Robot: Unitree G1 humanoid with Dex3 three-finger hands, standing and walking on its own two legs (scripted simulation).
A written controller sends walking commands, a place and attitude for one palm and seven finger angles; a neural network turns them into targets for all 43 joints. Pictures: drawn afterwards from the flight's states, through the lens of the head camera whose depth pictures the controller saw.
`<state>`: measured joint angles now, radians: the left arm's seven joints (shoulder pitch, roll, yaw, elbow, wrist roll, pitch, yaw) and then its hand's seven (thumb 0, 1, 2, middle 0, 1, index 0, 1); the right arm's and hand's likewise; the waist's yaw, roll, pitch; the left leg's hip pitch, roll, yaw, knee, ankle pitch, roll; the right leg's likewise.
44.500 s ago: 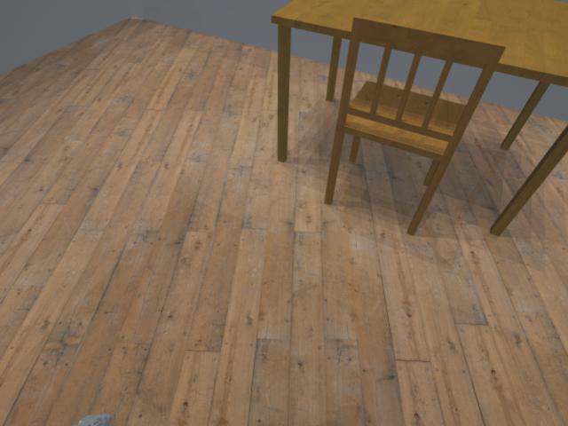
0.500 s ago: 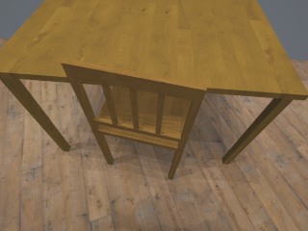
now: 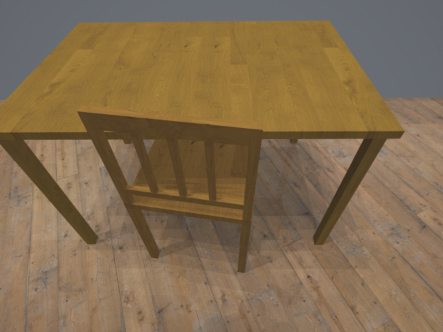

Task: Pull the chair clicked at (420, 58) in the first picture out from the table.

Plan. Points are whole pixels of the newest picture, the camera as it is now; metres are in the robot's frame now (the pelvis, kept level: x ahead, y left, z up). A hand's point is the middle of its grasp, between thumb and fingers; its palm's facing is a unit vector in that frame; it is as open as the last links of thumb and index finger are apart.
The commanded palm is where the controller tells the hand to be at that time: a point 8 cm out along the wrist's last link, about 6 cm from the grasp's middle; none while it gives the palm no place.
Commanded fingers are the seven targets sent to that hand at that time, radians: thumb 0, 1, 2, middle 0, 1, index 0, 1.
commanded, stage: come to a stop and stand still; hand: left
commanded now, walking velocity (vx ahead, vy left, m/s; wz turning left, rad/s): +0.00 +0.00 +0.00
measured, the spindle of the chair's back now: (178, 168) +0.54 +0.15 -0.09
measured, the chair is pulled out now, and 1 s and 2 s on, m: -0.08 -0.08 -0.08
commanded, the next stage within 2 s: look again from close up in 0.16 s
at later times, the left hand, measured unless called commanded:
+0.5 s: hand out of the picture +0.00 +0.18 -0.16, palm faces +0.01 -0.98 -0.20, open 7.4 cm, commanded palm none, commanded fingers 0.00 0.90 0.90 -0.20 -0.30 -0.20 -0.30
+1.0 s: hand out of the picture +0.02 +0.19 -0.16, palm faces +0.01 -0.98 -0.21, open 7.4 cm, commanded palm none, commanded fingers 0.00 0.90 0.90 -0.20 -0.30 -0.20 -0.30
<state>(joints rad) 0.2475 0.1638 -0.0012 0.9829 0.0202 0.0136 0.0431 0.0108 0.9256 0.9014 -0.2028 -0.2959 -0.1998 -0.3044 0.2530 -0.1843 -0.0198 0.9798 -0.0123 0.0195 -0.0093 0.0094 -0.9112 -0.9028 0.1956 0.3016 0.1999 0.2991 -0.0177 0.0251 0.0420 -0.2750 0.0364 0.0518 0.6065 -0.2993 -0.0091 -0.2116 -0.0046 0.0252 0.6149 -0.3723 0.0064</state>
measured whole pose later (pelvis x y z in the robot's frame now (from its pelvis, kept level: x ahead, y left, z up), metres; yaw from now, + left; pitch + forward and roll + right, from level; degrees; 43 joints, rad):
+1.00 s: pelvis +0.02 +0.01 +0.01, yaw +0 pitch +0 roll +1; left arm 0.28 0.18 -0.01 1.11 0.02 -0.01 0.03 0.01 0.91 0.90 -0.20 -0.30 -0.20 -0.30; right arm 0.23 -0.17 0.01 1.13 -0.01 -0.02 -0.02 0.01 -0.92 -0.90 0.20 0.30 0.20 0.30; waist 0.01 -0.02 0.03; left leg -0.20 0.01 0.06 0.45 -0.24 0.00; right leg -0.14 -0.02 0.03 0.46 -0.32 0.02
